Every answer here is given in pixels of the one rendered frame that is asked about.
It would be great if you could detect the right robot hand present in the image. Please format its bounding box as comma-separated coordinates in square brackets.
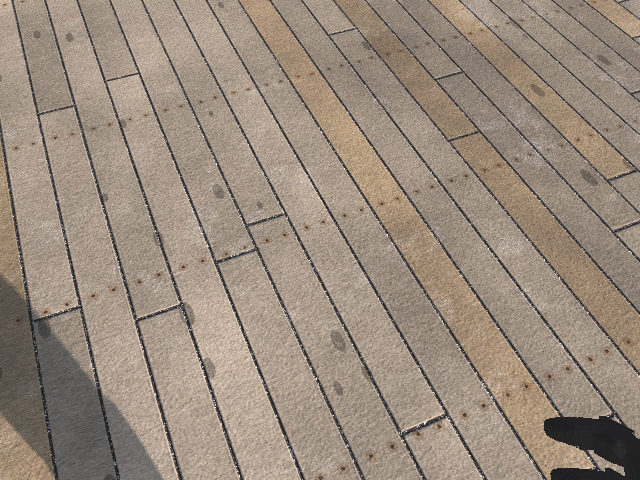
[544, 416, 640, 480]

